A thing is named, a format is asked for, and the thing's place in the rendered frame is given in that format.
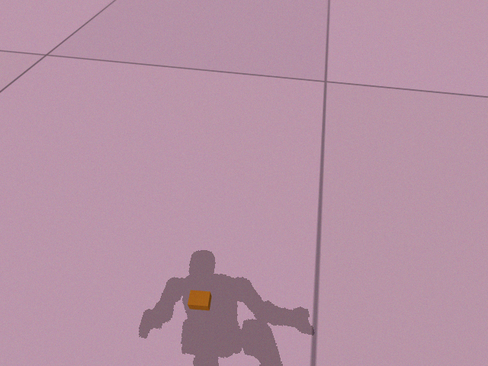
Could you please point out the small box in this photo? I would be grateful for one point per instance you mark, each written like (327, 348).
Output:
(199, 300)

